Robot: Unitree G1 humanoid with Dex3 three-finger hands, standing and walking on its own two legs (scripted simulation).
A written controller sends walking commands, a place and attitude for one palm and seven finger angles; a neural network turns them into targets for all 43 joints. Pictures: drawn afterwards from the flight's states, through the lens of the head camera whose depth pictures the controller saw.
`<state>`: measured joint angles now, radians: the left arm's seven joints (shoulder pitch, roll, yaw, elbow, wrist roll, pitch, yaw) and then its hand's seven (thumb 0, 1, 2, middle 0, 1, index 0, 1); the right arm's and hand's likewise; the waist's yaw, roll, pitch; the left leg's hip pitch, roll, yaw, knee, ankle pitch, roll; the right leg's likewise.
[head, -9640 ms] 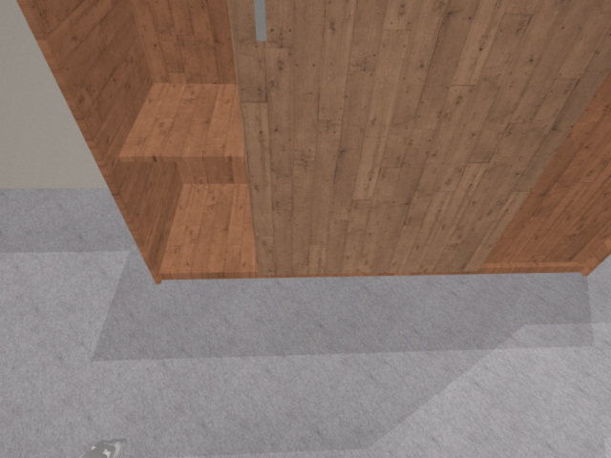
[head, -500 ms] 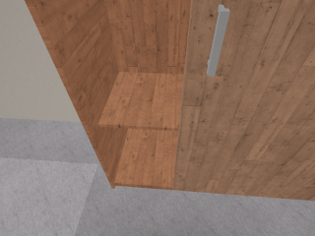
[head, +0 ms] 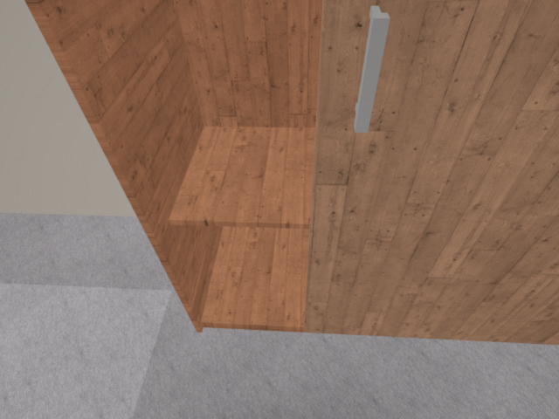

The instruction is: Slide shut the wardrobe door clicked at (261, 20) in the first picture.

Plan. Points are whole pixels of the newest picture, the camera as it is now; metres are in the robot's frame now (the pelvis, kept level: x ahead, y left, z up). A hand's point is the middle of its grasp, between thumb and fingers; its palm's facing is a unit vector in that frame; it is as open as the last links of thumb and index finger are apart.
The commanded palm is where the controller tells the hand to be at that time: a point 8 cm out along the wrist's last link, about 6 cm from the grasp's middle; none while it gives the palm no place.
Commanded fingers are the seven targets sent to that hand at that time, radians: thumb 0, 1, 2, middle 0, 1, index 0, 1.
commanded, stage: raise the hand with hooked fingers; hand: right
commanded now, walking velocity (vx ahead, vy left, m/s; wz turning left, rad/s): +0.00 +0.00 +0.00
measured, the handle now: (367, 72) +0.51 -0.11 +0.26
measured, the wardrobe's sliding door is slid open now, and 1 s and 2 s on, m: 0.38 0.38 0.38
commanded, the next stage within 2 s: none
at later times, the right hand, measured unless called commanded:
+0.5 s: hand (401, 392) +0.17 -0.14 +0.02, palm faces -0.02 +1.00 +0.02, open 8.4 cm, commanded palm +0.13 -0.22 +0.02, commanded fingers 0.00 -0.41 -0.69 0.23 0.62 0.23 0.62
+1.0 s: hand (472, 320) +0.21 -0.20 +0.12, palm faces +0.06 +0.99 -0.09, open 11.5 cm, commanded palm +0.18 -0.24 +0.13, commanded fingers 0.00 0.17 -0.44 0.28 0.99 0.28 0.99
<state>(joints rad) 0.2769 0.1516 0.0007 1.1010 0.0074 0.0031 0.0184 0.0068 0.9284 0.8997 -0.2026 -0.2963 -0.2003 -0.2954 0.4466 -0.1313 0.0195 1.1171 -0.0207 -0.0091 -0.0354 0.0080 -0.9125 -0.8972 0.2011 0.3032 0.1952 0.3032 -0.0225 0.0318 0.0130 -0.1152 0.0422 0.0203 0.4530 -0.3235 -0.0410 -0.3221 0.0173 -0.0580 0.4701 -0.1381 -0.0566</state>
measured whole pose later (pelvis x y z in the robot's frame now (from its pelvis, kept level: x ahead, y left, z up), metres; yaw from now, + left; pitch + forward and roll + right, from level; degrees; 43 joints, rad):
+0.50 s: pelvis -0.03 +0.03 -0.04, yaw +0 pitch +3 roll +1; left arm 0.17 0.23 0.04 0.51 -0.04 -0.20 0.04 0.01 0.91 0.90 -0.20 -0.30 -0.20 -0.30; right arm 0.47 -0.19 -0.12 -0.05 0.26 -0.28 0.27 0.02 -0.66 -0.78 0.22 0.48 0.22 0.48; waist 0.01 -0.01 -0.10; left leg -0.45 0.00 0.04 0.89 -0.51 0.01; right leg -0.64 -0.03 -0.02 0.85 -0.27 -0.01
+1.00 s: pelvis +0.00 +0.05 -0.02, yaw -1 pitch +1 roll +1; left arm 0.29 0.25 -0.03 0.62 -0.07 -0.32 0.09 0.01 0.90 0.90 -0.21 -0.30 -0.20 -0.30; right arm 0.31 -0.35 -0.39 -0.12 0.42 -0.09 0.38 0.01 -0.05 -0.53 0.27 0.85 0.26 0.85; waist -0.03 -0.07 -0.08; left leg -0.25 -0.03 0.06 0.66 -0.44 0.02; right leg -0.47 -0.04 0.00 0.69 -0.24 0.01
